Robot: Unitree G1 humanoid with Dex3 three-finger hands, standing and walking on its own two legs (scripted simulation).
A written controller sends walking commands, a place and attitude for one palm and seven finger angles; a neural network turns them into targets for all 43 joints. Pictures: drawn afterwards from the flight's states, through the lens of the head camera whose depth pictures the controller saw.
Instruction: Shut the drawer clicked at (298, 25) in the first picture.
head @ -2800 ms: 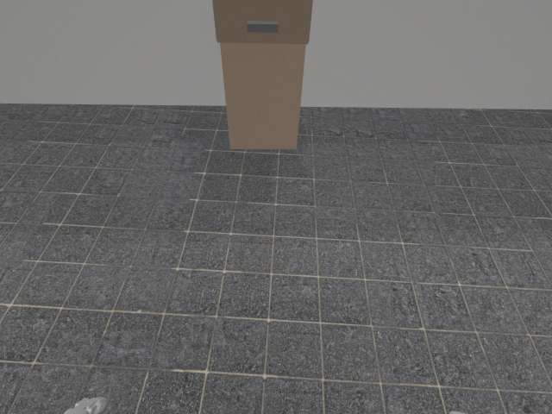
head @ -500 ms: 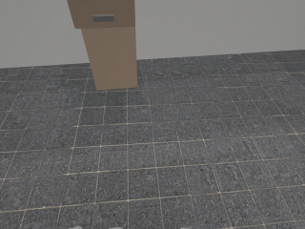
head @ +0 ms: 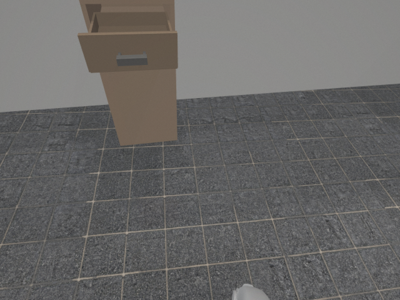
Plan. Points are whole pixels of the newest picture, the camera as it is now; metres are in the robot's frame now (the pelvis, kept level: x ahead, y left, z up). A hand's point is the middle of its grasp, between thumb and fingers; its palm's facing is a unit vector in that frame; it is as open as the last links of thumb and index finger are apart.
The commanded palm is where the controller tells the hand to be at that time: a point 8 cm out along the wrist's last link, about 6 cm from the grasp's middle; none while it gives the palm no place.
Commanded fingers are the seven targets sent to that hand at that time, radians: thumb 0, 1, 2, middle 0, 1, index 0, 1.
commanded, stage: walk to a spot facing it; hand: left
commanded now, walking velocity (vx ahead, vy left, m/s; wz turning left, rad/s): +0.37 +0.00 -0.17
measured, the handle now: (132, 57) +0.89 +0.30 +0.02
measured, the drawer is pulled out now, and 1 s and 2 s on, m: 0.29 0.29 0.29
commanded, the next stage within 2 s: turn to face it in 0.46 s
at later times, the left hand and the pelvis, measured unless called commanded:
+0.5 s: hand (152, 260) +0.25 +0.13 -0.18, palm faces +0.06 -0.98 -0.18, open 7.2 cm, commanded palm none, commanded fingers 0.00 0.90 0.90 -0.20 -0.30 -0.20 -0.30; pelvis +0.22 -0.05 -0.01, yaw +1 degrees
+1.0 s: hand (140, 216) +0.36 +0.19 -0.18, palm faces +0.20 -0.96 -0.22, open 7.3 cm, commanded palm none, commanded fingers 0.00 0.90 0.90 -0.20 -0.30 -0.20 -0.30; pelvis +0.35 +0.00 -0.01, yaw +8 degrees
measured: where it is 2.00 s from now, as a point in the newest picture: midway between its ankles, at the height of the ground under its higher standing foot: (188, 237)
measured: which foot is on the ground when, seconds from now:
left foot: down 0.00-0.20, up 0.22-0.64, down 0.66-1.00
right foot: up 0.00-0.18, down 0.20-0.66, up 0.68-1.00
